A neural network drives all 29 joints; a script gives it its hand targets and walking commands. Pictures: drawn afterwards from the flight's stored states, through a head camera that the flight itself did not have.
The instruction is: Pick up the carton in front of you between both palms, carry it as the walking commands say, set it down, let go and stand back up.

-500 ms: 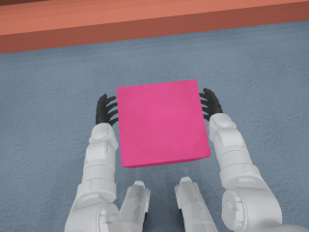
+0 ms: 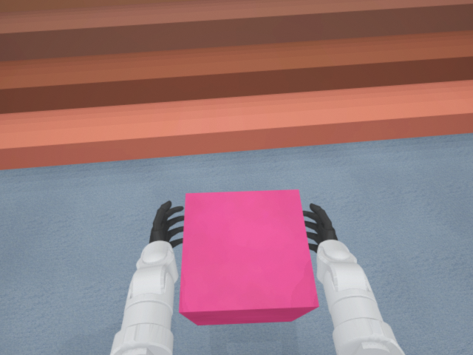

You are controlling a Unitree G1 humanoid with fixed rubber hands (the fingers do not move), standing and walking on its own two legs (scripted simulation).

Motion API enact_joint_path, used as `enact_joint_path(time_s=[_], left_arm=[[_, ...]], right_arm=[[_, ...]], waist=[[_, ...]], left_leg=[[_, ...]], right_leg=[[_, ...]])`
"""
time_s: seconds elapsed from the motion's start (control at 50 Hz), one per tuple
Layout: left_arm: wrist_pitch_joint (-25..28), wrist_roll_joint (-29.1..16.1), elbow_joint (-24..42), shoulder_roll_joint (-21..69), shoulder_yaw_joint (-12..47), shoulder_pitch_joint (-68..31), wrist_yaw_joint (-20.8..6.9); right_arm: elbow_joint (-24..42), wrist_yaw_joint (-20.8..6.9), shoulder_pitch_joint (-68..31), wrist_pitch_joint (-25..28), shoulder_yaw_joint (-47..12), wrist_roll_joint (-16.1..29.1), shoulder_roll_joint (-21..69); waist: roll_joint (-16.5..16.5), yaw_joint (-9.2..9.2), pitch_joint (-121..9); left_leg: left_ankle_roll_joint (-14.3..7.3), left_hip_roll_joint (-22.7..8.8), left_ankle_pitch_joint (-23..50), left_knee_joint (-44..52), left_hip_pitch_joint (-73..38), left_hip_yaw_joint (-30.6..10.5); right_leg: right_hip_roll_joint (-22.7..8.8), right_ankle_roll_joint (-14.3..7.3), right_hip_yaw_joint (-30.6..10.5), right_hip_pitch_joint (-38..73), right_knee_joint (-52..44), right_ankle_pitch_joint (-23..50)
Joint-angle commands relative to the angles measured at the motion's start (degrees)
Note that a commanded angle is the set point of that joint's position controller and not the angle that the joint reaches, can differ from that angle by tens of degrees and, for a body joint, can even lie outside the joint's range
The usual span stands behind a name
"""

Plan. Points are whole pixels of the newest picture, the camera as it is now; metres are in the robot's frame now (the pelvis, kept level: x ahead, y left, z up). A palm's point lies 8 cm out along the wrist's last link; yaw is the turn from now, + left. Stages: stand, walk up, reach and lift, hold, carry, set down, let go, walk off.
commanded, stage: reach and lift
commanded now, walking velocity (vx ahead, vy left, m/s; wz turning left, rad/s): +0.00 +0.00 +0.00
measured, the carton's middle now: (243, 263) +0.31 +0.00 -0.10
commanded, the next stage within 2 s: hold in 1.20 s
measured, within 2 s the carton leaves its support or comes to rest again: neither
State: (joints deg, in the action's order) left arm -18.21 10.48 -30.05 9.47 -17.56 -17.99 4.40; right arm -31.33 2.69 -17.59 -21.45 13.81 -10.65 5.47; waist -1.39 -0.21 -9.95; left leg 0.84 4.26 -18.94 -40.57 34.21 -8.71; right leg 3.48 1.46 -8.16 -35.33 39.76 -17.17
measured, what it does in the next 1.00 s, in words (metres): stands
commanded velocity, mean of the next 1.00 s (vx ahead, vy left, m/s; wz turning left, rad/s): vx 0.00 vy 0.00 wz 0.00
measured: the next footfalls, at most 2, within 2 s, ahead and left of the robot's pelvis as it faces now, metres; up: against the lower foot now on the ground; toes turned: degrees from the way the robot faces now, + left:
none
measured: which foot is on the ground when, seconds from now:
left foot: down 0.00-1.00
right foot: down 0.00-1.00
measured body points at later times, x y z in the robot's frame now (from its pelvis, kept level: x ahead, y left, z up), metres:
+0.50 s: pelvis -0.01 +0.00 +0.02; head -0.04 -0.01 +0.47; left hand +0.31 +0.15 +0.05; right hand +0.30 -0.15 +0.04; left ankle +0.01 +0.13 -0.71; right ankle +0.02 -0.13 -0.71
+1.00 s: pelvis +0.01 +0.00 +0.03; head -0.03 -0.01 +0.48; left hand +0.31 +0.15 +0.06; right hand +0.30 -0.15 +0.05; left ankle +0.01 +0.13 -0.71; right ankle +0.02 -0.13 -0.71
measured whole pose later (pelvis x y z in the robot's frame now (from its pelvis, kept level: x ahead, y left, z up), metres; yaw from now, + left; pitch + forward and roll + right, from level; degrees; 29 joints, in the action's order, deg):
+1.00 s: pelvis +0.01 +0.00 +0.03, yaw +1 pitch -4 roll +0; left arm -35.9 17.2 -20.6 9.3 -15.8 -17.3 0.2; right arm -19.1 1.4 -15.2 -39.5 12.7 -16.4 8.7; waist -0.7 0.3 -1.4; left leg 0.6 2.3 -12.4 -22.1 5.8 -9.0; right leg 2.3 0.7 -7.4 -6.6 21.2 -10.7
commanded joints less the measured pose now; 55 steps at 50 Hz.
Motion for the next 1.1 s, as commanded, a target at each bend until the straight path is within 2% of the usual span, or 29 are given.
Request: enact_joint_path(time_s=[0.0,0.1,0.2,0.28,0.38,0.5,0.88,1.08], left_arm=[[-5.58,-7.26,-3.70,59.24,34.91,-19.75,-15.68],[-10.42,-7.86,0.79,58.67,36.13,-17.17,-16.57],[-14.64,-5.75,0.44,56.42,31.53,-17.01,-17.58],[-15.27,-4.96,-0.72,56.34,28.73,-21.77,-18.74],[-14.81,-5.89,0.79,58.82,30.12,-27.44,-19.60],[-15.46,-5.07,-1.18,57.37,28.64,-27.73,-19.81],[-17.45,-6.55,5.54,55.43,31.47,-22.73,-19.76],[-19.16,-7.48,8.77,55.72,32.88,-20.57,-19.11]], right_arm=[[7.36,-15.14,-28.86,-0.74,-33.86,9.91,56.55],[11.76,-15.42,-26.05,-5.95,-34.86,10.92,56.54],[11.77,-15.87,-26.43,-10.51,-30.72,8.58,54.90],[10.18,-16.72,-30.69,-11.28,-27.81,7.49,55.74],[11.72,-17.28,-35.84,-10.88,-29.44,8.44,58.57],[10.36,-16.76,-36.34,-11.72,-28.75,7.83,58.26],[15.79,-16.23,-29.91,-14.01,-31.20,9.43,57.56],[18.93,-16.57,-28.52,-15.39,-32.05,10.09,56.09]], waist=[[1.31,0.42,-18.54],[0.16,0.73,-12.49],[0.20,0.24,-2.47],[0.45,0.32,-0.32],[0.69,0.22,-5.77],[1.51,0.16,-4.50],[1.36,0.51,-5.97],[0.68,0.55,-5.04]], left_leg=[[0.55,1.13,21.74,10.62,-16.97,2.60],[0.71,0.60,23.62,15.91,-22.91,2.69],[0.48,0.39,15.93,19.40,-23.12,3.42],[-0.07,0.28,8.66,19.96,-21.98,3.95],[-0.29,0.40,9.49,18.76,-23.68,4.12],[-0.52,0.61,7.70,19.43,-23.18,4.51],[0.04,1.44,18.66,21.11,-28.54,4.28],[0.54,1.19,21.36,21.90,-30.41,3.79]], right_leg=[[2.42,-0.66,3.56,22.41,-8.94,19.59],[1.96,-0.47,3.56,27.96,-14.58,20.28],[1.71,-0.86,4.23,28.62,-18.04,12.96],[1.55,-1.05,4.79,28.26,-18.14,7.14],[1.62,-1.05,4.90,30.17,-17.04,8.05],[1.38,-0.77,4.78,30.96,-18.00,7.01],[1.77,-0.21,4.27,35.89,-20.20,18.05],[2.26,-0.40,4.50,36.14,-20.67,18.88]])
